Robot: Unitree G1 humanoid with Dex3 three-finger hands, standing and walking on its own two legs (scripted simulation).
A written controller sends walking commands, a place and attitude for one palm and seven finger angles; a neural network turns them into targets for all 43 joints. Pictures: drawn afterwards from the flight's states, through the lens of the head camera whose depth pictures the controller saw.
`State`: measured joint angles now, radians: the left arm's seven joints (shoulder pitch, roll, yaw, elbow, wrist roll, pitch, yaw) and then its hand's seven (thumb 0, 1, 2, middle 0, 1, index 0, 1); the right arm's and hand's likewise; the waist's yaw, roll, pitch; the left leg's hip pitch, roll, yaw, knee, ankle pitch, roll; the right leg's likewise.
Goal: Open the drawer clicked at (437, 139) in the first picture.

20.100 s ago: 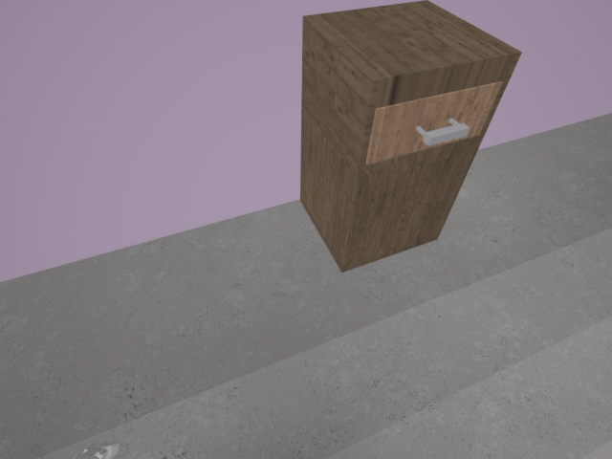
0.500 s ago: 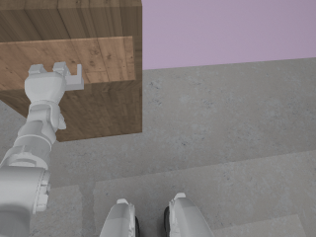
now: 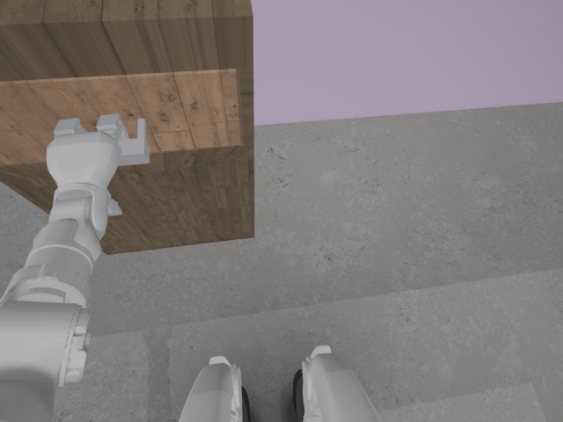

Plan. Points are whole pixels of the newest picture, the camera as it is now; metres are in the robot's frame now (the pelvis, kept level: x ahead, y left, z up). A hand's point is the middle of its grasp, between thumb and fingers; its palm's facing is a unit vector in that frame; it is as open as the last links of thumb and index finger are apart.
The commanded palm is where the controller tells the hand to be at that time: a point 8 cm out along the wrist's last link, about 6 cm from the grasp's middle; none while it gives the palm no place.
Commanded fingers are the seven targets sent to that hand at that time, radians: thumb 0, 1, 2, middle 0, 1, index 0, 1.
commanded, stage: close the thumb around the handle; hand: left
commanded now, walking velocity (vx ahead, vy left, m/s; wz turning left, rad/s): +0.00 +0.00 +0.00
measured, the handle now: (101, 141) +0.53 +0.26 -0.02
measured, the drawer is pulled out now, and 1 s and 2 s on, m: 0.00 0.03 0.16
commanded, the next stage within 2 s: pull the drawer open in 0.44 s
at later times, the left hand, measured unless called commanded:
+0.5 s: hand (102, 176) +0.48 +0.26 -0.04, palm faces -0.06 -0.02 -1.00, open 6.1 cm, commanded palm +0.47 +0.24 +0.01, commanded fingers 0.00 0.90 0.90 -0.40 -1.35 -0.40 -1.35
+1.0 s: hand (102, 192) +0.45 +0.25 -0.04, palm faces -0.05 -0.06 -1.00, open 6.1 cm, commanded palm +0.41 +0.24 +0.01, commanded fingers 0.00 0.90 0.90 -0.40 -1.35 -0.40 -1.35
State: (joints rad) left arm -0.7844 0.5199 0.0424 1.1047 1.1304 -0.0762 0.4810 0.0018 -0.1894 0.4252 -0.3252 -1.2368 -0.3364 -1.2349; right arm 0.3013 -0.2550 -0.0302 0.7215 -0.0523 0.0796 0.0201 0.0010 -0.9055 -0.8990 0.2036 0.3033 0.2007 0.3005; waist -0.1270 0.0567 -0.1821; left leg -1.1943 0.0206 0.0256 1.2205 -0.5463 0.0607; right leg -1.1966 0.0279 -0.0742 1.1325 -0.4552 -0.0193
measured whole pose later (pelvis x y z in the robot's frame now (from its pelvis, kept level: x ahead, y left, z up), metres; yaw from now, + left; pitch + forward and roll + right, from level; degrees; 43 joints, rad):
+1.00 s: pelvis +0.02 +0.01 +0.02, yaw -2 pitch +28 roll -3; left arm -0.53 0.44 0.05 0.89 1.11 -0.07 0.52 0.01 0.66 0.74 -0.27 -1.35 -0.38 -1.35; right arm 0.28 -0.24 -0.05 0.70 -0.04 0.12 0.03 0.00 -0.91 -0.90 0.20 0.30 0.20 0.30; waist -0.09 0.05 -0.18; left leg -1.06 0.03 0.06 1.14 -0.56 0.07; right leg -1.08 0.04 -0.03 1.06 -0.46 0.00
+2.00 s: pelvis +0.03 +0.00 +0.03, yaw -1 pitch +21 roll -2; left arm 0.01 0.32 -0.04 0.46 1.12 0.03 0.58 0.02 0.64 0.73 -0.28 -1.35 -0.41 -1.35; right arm 0.17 -0.22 -0.03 0.62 -0.05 0.10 0.02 0.01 -0.91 -0.90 0.20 0.30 0.20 0.30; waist -0.03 0.03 -0.19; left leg -0.90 0.01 0.05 1.10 -0.56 0.06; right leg -0.93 0.04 -0.03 1.04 -0.47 -0.02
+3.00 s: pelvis +0.03 -0.02 +0.01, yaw +0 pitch +21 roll -1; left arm 0.47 0.31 0.00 0.12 1.12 -0.06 0.61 0.03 0.63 0.69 -0.28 -1.35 -0.41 -1.35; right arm 0.12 -0.22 -0.01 0.54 -0.07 0.07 0.03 0.01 -0.91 -0.90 0.20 0.30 0.20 0.30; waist 0.01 0.02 -0.20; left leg -0.94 0.02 0.05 1.19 -0.61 0.03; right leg -0.99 0.04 -0.03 1.16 -0.53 -0.04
